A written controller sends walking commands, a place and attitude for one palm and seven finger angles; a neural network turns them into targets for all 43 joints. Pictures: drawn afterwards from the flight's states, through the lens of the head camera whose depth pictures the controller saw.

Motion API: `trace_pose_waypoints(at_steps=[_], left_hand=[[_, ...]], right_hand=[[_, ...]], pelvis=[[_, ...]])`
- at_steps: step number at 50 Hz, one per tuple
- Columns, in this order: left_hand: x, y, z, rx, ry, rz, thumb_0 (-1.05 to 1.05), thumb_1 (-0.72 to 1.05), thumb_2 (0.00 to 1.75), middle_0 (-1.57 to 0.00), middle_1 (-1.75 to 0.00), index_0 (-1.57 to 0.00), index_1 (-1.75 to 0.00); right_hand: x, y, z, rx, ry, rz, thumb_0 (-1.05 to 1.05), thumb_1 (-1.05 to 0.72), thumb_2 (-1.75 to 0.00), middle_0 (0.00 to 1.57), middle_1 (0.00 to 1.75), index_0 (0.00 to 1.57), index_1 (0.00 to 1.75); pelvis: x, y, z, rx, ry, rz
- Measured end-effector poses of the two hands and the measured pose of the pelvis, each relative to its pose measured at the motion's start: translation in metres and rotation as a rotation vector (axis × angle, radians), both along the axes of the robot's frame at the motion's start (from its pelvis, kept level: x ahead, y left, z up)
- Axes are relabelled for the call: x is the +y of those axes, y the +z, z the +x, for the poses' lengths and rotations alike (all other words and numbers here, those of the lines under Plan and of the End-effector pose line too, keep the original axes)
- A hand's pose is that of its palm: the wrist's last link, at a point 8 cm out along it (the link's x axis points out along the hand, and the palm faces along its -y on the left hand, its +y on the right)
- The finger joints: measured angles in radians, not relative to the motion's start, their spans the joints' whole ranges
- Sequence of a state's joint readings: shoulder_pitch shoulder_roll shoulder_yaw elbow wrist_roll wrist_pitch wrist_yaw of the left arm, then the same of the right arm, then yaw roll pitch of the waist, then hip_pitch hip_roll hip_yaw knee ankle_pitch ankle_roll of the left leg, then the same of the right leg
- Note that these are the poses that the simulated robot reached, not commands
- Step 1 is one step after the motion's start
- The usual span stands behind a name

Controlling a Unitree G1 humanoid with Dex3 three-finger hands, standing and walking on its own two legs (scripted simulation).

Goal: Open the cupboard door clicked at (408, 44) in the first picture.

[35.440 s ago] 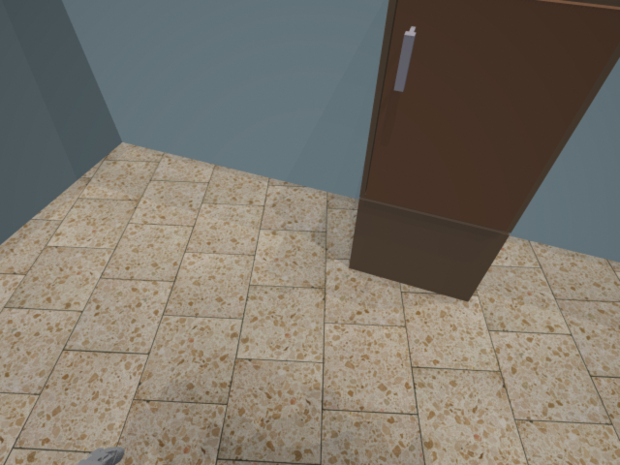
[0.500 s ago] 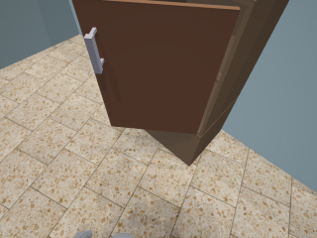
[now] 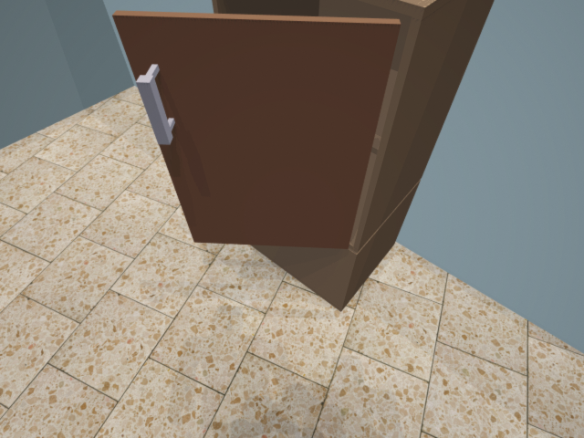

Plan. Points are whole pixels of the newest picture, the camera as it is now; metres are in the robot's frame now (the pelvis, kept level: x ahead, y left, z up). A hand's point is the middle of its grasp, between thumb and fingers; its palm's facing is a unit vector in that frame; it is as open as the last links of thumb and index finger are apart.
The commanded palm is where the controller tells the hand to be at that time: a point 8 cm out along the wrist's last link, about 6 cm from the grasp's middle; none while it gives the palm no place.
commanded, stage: come to a stop and stand still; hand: left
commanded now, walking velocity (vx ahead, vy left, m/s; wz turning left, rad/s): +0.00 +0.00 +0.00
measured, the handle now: (159, 105) +0.61 +0.26 +0.12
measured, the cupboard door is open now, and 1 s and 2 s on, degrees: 37 37 37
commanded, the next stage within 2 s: look again from close up in 0.44 s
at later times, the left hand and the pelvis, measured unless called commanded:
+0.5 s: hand out of the picture +0.00 +0.13 -0.17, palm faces +0.07 -0.98 -0.18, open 7.3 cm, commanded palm none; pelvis +0.01 -0.03 +0.01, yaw +2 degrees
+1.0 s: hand out of the picture -0.01 +0.19 -0.18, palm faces +0.04 -0.98 -0.18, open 7.4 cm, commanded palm none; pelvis -0.02 +0.01 +0.00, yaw +1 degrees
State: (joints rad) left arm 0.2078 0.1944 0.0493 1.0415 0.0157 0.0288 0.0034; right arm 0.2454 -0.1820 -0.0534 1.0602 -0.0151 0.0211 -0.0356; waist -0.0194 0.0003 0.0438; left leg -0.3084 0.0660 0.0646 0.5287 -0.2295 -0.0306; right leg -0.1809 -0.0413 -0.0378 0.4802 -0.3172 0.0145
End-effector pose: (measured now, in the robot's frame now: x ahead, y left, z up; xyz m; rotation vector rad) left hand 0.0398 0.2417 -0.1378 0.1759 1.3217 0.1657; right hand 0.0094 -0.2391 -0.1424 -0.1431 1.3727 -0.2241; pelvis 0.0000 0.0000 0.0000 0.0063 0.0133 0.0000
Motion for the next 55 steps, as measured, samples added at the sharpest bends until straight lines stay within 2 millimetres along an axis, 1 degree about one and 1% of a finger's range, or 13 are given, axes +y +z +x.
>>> trace_pose_waypoints(at_steps=[4,8,13,17,22,27,30,33,36,40,43,48,55], left_hand=[[-0.023,0.007,0.000,-0.028,-0.001,0.001,0.01,0.92,0.90,-0.20,-0.30,-0.20,-0.30],[-0.032,0.004,-0.003,-0.029,0.006,-0.005,0.01,0.94,0.90,-0.20,-0.30,-0.20,-0.30],[-0.040,0.001,-0.011,-0.005,0.032,-0.013,0.01,0.95,0.90,-0.20,-0.30,-0.20,-0.30],[-0.046,0.002,-0.023,0.025,0.043,-0.017,0.01,0.95,0.90,-0.20,-0.30,-0.20,-0.30],[-0.056,0.002,-0.041,0.077,0.057,-0.033,0.01,0.93,0.90,-0.20,-0.30,-0.20,-0.30],[-0.068,0.000,-0.055,0.117,0.076,-0.061,0.01,0.92,0.90,-0.20,-0.30,-0.20,-0.30],[-0.071,-0.001,-0.060,0.115,0.060,-0.059,0.01,0.91,0.90,-0.20,-0.30,-0.20,-0.30],[-0.069,-0.006,-0.064,0.110,0.043,-0.071,0.01,0.91,0.90,-0.20,-0.30,-0.20,-0.30],[-0.060,-0.011,-0.063,0.089,0.040,-0.079,0.01,0.91,0.90,-0.20,-0.30,-0.20,-0.30],[-0.044,-0.014,-0.059,0.047,0.034,-0.075,0.01,0.91,0.90,-0.20,-0.30,-0.20,-0.30],[-0.031,-0.013,-0.057,0.017,0.031,-0.067,0.01,0.91,0.90,-0.20,-0.30,-0.20,-0.30],[-0.011,-0.010,-0.059,-0.007,0.021,-0.048,0.01,0.91,0.90,-0.20,-0.30,-0.20,-0.30],[0.008,-0.006,-0.072,0.014,0.020,-0.030,0.01,0.91,0.90,-0.20,-0.30,-0.20,-0.30]], right_hand=[[-0.012,-0.004,-0.020,0.065,-0.004,0.027,0.00,-0.91,-0.90,0.20,0.30,0.20,0.30],[-0.015,-0.005,-0.029,0.083,-0.001,0.034,0.00,-0.91,-0.90,0.20,0.30,0.20,0.30],[-0.008,-0.002,-0.035,0.106,0.014,0.055,0.00,-0.91,-0.90,0.20,0.30,0.20,0.30],[-0.001,-0.003,-0.032,0.108,0.022,0.079,0.00,-0.91,-0.90,0.20,0.30,0.20,0.30],[0.002,-0.003,-0.024,0.099,0.031,0.095,0.00,-0.91,-0.90,0.20,0.30,0.20,0.30],[-0.001,-0.002,-0.016,0.098,0.040,0.084,0.00,-0.91,-0.90,0.20,0.30,0.20,0.30],[-0.007,-0.002,-0.007,0.073,0.049,0.061,0.01,-0.92,-0.90,0.21,0.30,0.20,0.30],[-0.011,0.002,0.006,-0.009,0.042,0.026,0.01,-0.92,-0.90,0.20,0.30,0.20,0.30],[-0.009,0.004,0.016,-0.067,0.053,-0.001,0.01,-0.92,-0.90,0.20,0.30,0.20,0.30],[0.001,0.008,0.025,-0.115,0.077,-0.005,0.00,-0.92,-0.90,0.20,0.30,0.20,0.30],[0.009,0.011,0.027,-0.141,0.089,-0.005,0.00,-0.92,-0.90,0.20,0.30,0.20,0.30],[0.019,0.016,0.022,-0.153,0.104,-0.003,0.00,-0.93,-0.90,0.20,0.30,0.20,0.30],[0.026,0.016,0.000,-0.105,0.106,0.002,0.00,-0.92,-0.90,0.21,0.30,0.20,0.30]], pelvis=[[-0.012,0.004,-0.002,-0.018,0.017,-0.006],[-0.020,0.003,0.000,-0.024,0.024,-0.015],[-0.028,0.005,0.001,-0.032,0.029,-0.006],[-0.032,0.007,0.002,-0.033,0.028,-0.004],[-0.034,0.008,0.005,-0.031,0.026,-0.002],[-0.034,0.008,0.010,-0.028,0.027,-0.001],[-0.030,0.006,0.008,-0.019,0.014,-0.016],[-0.023,0.003,0.007,-0.020,0.011,-0.014],[-0.016,0.000,0.004,-0.032,0.009,-0.010],[-0.007,0.000,-0.004,-0.046,0.010,-0.015],[-0.001,0.000,-0.011,-0.049,0.012,-0.017],[0.008,0.002,-0.019,-0.043,0.014,-0.017],[0.017,0.004,-0.025,-0.033,0.017,-0.014]])
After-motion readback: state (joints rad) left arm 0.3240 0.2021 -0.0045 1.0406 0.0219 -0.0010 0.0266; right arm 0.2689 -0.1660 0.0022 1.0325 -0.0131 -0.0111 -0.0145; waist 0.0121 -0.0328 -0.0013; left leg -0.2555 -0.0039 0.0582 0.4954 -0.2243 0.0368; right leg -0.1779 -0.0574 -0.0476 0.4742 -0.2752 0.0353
